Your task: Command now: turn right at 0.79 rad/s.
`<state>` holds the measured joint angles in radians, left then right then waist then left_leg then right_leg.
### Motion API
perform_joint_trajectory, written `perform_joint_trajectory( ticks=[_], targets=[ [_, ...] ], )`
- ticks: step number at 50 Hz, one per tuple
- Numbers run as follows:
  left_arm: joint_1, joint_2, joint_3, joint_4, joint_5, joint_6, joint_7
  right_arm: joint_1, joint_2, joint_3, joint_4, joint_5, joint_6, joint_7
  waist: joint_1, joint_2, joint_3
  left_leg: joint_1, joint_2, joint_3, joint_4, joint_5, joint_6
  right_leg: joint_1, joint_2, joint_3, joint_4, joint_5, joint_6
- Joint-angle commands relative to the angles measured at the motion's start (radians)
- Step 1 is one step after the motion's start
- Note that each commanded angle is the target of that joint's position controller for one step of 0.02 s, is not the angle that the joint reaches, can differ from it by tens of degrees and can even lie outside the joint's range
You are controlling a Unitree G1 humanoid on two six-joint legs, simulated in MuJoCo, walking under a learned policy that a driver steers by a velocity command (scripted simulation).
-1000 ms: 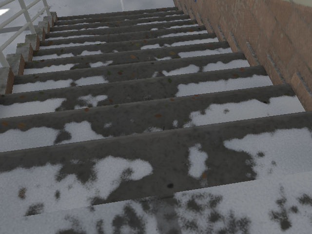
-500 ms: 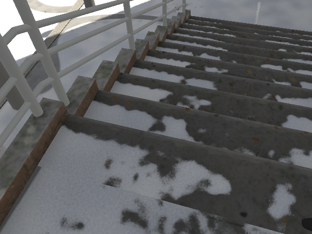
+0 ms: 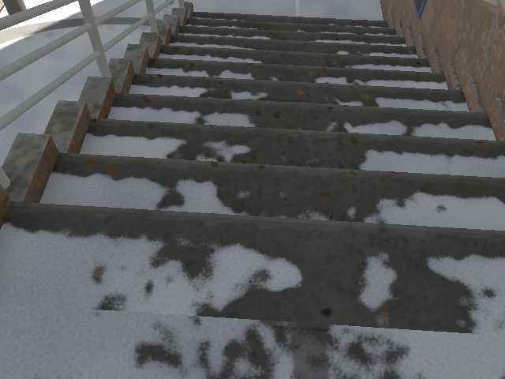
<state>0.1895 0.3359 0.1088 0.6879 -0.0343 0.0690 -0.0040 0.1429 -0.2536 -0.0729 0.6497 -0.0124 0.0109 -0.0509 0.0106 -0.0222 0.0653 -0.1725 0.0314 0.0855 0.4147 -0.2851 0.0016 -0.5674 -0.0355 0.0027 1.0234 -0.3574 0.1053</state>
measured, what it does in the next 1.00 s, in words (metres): walks ahead: right foot, then left foot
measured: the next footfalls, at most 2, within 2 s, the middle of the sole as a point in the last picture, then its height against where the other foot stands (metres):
right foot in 0.20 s outside the picture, level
left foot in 0.64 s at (329, 351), level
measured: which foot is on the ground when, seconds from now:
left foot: down 0.00-0.20, up 0.22-0.62, down 0.64-1.00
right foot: up 0.00-0.18, down 0.20-0.66, up 0.68-1.00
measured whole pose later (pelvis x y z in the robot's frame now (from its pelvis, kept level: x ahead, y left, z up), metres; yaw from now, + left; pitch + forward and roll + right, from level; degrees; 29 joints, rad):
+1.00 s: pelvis +0.59 -0.25 -0.01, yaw -4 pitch +2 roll +0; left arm -0.02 0.26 -0.05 0.58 0.04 -0.06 -0.03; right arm 0.52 -0.30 -0.06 0.86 0.01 -0.06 0.01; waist -0.13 0.00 0.01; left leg 0.05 -0.15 -0.23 0.31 -0.36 0.13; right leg -0.69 -0.09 0.09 0.66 0.06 0.03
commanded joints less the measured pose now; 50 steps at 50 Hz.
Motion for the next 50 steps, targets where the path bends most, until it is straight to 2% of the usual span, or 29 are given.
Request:
perform_joint_trajectory(
  ticks=[1, 3, 6, 8, 9, 10, 11, 12, 13, 14, 15, 17, 20, 24, 26, 27, 29, 31, 32, 33, 34, 35, 37, 38, 41, 44, 48, 49, 50],
  targets=[
    [-0.109, 0.024, -0.011, -0.145, 0.005, -0.013, -0.025, -0.004, -0.192, -0.056, -0.053, 0.005, -0.007, -0.001, -0.052, 0.182, -0.107, 0.156, 0.275, -0.097, -0.059, 0.538, 0.201, -0.042, -0.038, -0.032, -0.123, 0.011, -0.010],
    [-0.101, 0.042, -0.006, -0.155, 0.002, -0.005, -0.034, 0.006, -0.224, -0.069, -0.046, 0.022, -0.015, 0.017, -0.054, 0.181, -0.129, 0.118, 0.297, -0.071, -0.079, 0.407, 0.188, 0.050, -0.027, -0.079, -0.190, 0.004, -0.038],
    [-0.110, 0.065, 0.000, -0.171, -0.012, -0.002, -0.045, 0.028, -0.242, -0.077, -0.028, 0.048, -0.050, 0.047, -0.048, 0.189, -0.091, 0.082, 0.327, -0.097, -0.158, -0.149, 0.162, 0.116, -0.031, -0.103, -0.271, -0.055, -0.108],
    [-0.013, 0.060, 0.004, -0.122, -0.012, -0.017, -0.046, -0.016, -0.234, -0.076, -0.022, 0.055, -0.058, 0.055, 0.021, 0.144, -0.068, 0.005, 0.300, -0.025, -0.090, -0.217, 0.125, 0.280, 0.006, -0.168, -0.406, -0.033, -0.162],
    [0.102, 0.086, 0.021, -0.070, -0.012, -0.025, -0.037, -0.025, -0.204, -0.066, -0.020, 0.049, -0.062, 0.055, 0.074, 0.090, -0.094, -0.086, 0.249, 0.054, 0.058, -0.118, 0.091, 0.467, 0.058, -0.197, -0.455, -0.035, -0.196],
    [0.325, 0.167, 0.059, -0.001, -0.017, -0.034, -0.026, -0.076, -0.144, -0.046, -0.046, 0.033, -0.068, 0.055, 0.176, -0.081, -0.137, -0.316, 0.160, 0.146, 0.468, -0.002, 0.029, 0.746, -0.002, -0.004, -0.521, -0.088, -0.280],
    [0.377, 0.336, 0.082, -0.018, -0.006, -0.075, -0.028, -0.181, -0.066, -0.019, -0.171, 0.018, -0.096, 0.047, 0.162, -0.382, -0.125, -0.804, -0.064, 0.025, 0.847, -0.354, -0.042, 0.888, -0.255, 0.741, -0.764, -0.350, -0.500],
    [0.325, 0.228, 0.048, -0.053, 0.000, -0.117, -0.039, -0.249, -0.139, -0.025, -0.185, 0.049, -0.135, 0.058, 0.179, -0.182, -0.107, -0.946, -0.030, -0.179, 0.933, -0.289, -0.011, 0.884, -0.337, 0.848, -0.874, -0.470, -0.539],
    [0.281, 0.162, 0.020, -0.053, 0.009, -0.136, -0.037, -0.247, -0.168, -0.030, -0.185, 0.068, -0.159, 0.074, 0.137, -0.155, -0.043, -0.952, 0.003, -0.190, 0.908, -0.207, 0.021, 0.830, -0.331, 0.772, -0.870, -0.402, -0.508],
    [0.223, 0.171, 0.019, -0.039, 0.082, -0.096, -0.024, -0.144, -0.166, -0.018, -0.097, -0.072, -0.111, 0.087, 0.080, -0.029, 0.003, -0.831, 0.075, -0.142, 0.815, -0.083, 0.007, 0.679, -0.257, 0.554, -0.837, -0.253, -0.401],
    [0.182, 0.156, 0.009, -0.050, 0.071, -0.089, -0.016, -0.087, -0.158, -0.020, -0.081, -0.088, -0.090, 0.096, 0.035, -0.020, 0.021, -0.711, 0.075, -0.125, 0.742, -0.021, -0.015, 0.582, -0.174, 0.452, -0.841, -0.148, -0.360],
    [0.161, 0.129, -0.010, -0.043, 0.049, -0.100, -0.015, -0.055, -0.152, -0.010, -0.059, -0.075, -0.050, 0.105, 0.010, -0.069, 0.013, -0.591, 0.052, -0.087, 0.705, 0.056, -0.060, 0.466, -0.086, 0.358, -0.874, -0.045, -0.347],
    [0.223, 0.114, -0.017, 0.004, 0.040, -0.125, -0.018, -0.105, -0.136, 0.009, -0.058, -0.046, -0.031, 0.109, 0.022, -0.059, 0.035, -0.599, 0.044, -0.043, 0.546, 0.148, -0.074, 0.474, -0.063, 0.284, -0.914, 0.075, -0.353],
    [0.306, 0.104, -0.031, 0.064, 0.038, -0.151, -0.015, -0.247, -0.110, 0.030, -0.081, -0.030, -0.041, 0.121, 0.094, -0.086, 0.070, -0.568, 0.027, 0.018, 0.304, 0.288, -0.013, 0.574, -0.097, 0.201, -0.970, 0.314, -0.317],
    [0.317, 0.110, -0.036, 0.096, 0.044, -0.158, -0.006, -0.270, -0.114, 0.033, -0.093, -0.026, -0.043, 0.124, 0.087, -0.078, 0.088, -0.558, 0.024, 0.029, 0.229, 0.296, 0.041, 0.649, -0.137, 0.150, -0.999, 0.427, -0.298],
    [0.311, 0.113, -0.039, 0.110, 0.048, -0.159, -0.001, -0.256, -0.113, 0.035, -0.090, -0.024, -0.043, 0.124, 0.071, -0.074, 0.085, -0.530, 0.008, 0.039, 0.205, 0.277, 0.072, 0.682, -0.149, 0.109, -0.991, 0.541, -0.285],
    [0.295, 0.136, -0.040, 0.127, 0.064, -0.162, 0.011, -0.164, -0.125, 0.031, -0.060, -0.014, -0.040, 0.110, 0.016, -0.086, 0.006, -0.358, -0.086, 0.083, 0.206, 0.191, 0.127, 0.726, -0.158, 0.016, -0.864, 1.089, -0.253],
    [0.259, 0.170, -0.031, 0.127, 0.096, -0.144, 0.028, 0.112, -0.169, 0.010, 0.021, -0.003, -0.038, 0.094, -0.116, -0.129, -0.143, -0.114, -0.173, 0.084, 0.258, 0.069, 0.163, 0.745, -0.182, -0.033, -0.525, 1.479, -0.230],
    [0.197, 0.183, -0.027, 0.114, 0.096, -0.131, 0.033, 0.341, -0.194, -0.006, 0.093, -0.004, -0.038, 0.083, -0.234, -0.092, -0.222, 0.122, -0.178, 0.068, 0.217, 0.052, 0.181, 0.626, -0.158, -0.076, -0.224, 1.452, -0.211],
    [0.202, 0.129, -0.044, 0.079, 0.078, -0.139, 0.025, 0.476, -0.288, -0.042, 0.124, -0.015, -0.034, 0.067, -0.262, 0.064, -0.294, 0.383, -0.023, -0.227, 0.171, -0.244, 0.262, 0.322, -0.067, -0.085, 0.190, 1.121, -0.178],
    [0.199, 0.043, -0.061, 0.050, 0.065, -0.164, -0.002, 0.437, -0.316, -0.054, 0.141, -0.003, -0.024, 0.070, -0.160, 0.342, -0.308, 0.503, 0.186, -0.861, -0.079, -0.464, 0.385, -0.043, 0.181, -0.014, 0.515, 0.078, -0.124],
    [0.122, 0.074, -0.072, 0.006, 0.074, -0.183, -0.003, 0.291, -0.284, -0.047, 0.107, 0.004, -0.029, 0.080, -0.124, 0.216, -0.228, 0.449, 0.212, -1.014, -0.164, -0.387, 0.415, -0.190, 0.145, 0.127, 0.586, 0.049, -0.144],
    [0.052, 0.086, -0.085, -0.015, 0.080, -0.206, -0.006, 0.288, -0.202, -0.032, 0.125, -0.001, -0.038, 0.070, -0.080, -0.016, -0.103, 0.217, 0.182, -0.803, -0.187, -0.269, 0.371, -0.159, 0.029, 0.144, 0.445, 0.083, -0.162],
    [0.016, 0.072, -0.091, -0.042, 0.093, -0.194, -0.006, 0.278, -0.167, -0.018, 0.144, -0.007, -0.047, 0.063, -0.037, -0.034, -0.044, 0.085, 0.135, -0.714, -0.199, -0.200, 0.344, -0.120, -0.002, 0.141, 0.356, 0.065, -0.150],
    [0.013, 0.035, -0.113, -0.065, 0.117, -0.131, -0.009, 0.267, -0.171, -0.007, 0.148, -0.003, -0.077, 0.057, 0.032, 0.019, 0.029, -0.128, 0.045, -0.571, -0.229, -0.116, 0.341, -0.085, -0.044, 0.091, 0.183, -0.011, -0.100],
    [-0.175, 0.021, -0.135, -0.144, 0.095, -0.130, -0.022, 0.264, -0.196, -0.016, 0.128, 0.011, -0.091, 0.055, -0.009, 0.030, 0.090, -0.293, -0.013, -0.493, -0.310, -0.005, 0.316, 0.002, -0.056, 0.018, -0.131, 0.234, -0.059],
    [-0.268, 0.001, -0.139, -0.177, 0.070, -0.141, -0.029, 0.326, -0.233, -0.035, 0.142, 0.034, -0.090, 0.066, -0.088, 0.056, 0.021, -0.208, -0.023, -0.469, -0.249, 0.392, 0.242, 0.189, 0.016, -0.020, -0.366, 0.509, -0.066],
    [-0.255, 0.011, -0.135, -0.179, 0.070, -0.140, -0.025, 0.329, -0.248, -0.040, 0.140, 0.031, -0.085, 0.063, -0.090, 0.075, -0.002, -0.158, -0.017, -0.467, -0.216, 0.498, 0.232, 0.221, 0.037, -0.026, -0.373, 0.472, -0.067],
    [-0.163, 0.038, -0.121, -0.142, 0.080, -0.150, -0.022, 0.301, -0.248, -0.041, 0.133, 0.024, -0.081, 0.053, -0.051, 0.093, -0.058, -0.073, 0.000, -0.461, -0.107, 0.640, 0.206, 0.269, 0.020, 0.035, -0.321, 0.526, -0.092]
  ],
)
Velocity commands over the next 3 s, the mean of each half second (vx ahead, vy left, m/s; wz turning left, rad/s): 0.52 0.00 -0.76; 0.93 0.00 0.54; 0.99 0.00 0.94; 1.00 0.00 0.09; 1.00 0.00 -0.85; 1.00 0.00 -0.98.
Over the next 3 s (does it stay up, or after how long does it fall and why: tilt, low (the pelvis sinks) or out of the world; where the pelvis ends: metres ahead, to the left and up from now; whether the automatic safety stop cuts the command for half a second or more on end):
stays up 2.32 0.00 -0.73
